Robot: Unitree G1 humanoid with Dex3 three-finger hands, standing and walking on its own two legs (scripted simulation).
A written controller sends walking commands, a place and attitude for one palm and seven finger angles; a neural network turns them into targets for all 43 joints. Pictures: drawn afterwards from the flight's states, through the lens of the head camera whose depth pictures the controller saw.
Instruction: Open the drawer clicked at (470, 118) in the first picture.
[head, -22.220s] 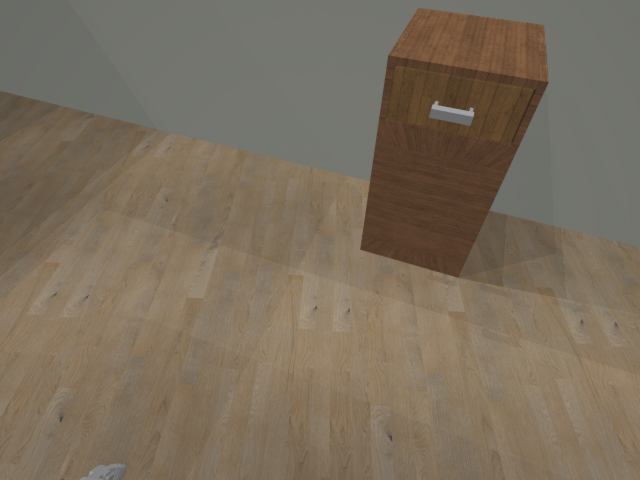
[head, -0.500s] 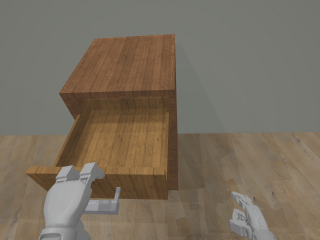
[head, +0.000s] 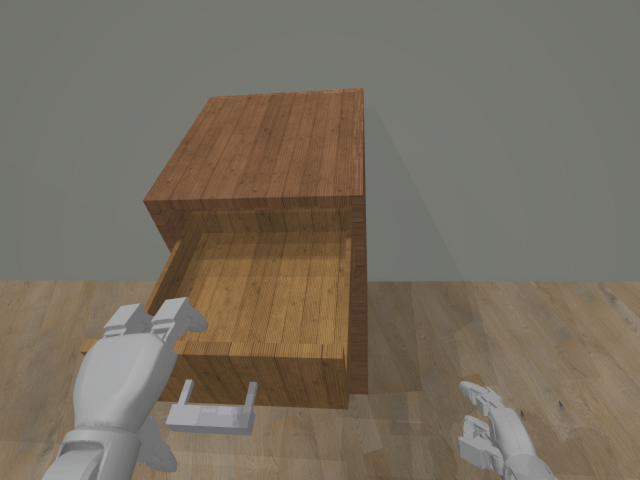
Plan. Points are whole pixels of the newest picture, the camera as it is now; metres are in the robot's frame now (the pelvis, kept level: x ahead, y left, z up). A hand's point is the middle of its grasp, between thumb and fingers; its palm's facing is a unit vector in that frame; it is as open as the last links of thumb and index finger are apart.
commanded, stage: lift the hand off the handle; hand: left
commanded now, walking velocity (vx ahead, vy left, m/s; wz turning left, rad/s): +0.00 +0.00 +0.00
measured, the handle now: (215, 403) +0.23 +0.20 -0.06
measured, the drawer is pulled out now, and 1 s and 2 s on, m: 0.30 0.30 0.30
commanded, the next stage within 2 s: draw the hand back to the body in 0.02 s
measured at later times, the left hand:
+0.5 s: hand (137, 392) +0.17 +0.23 +0.10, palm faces +0.07 -0.15 -0.99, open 13.8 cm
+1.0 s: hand (132, 352) +0.19 +0.21 +0.16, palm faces +0.33 -0.87 -0.36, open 13.0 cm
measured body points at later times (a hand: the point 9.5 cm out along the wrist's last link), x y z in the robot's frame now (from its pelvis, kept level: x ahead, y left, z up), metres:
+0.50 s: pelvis +0.00 +0.01 +0.00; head -0.01 -0.04 +0.45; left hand +0.16 +0.23 +0.15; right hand +0.22 -0.19 -0.08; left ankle -0.01 +0.12 -0.73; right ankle -0.02 -0.11 -0.73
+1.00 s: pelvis +0.01 +0.01 +0.01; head -0.01 -0.01 +0.46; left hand +0.16 +0.26 +0.18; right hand +0.21 -0.19 -0.07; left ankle -0.01 +0.12 -0.73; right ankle -0.02 -0.11 -0.73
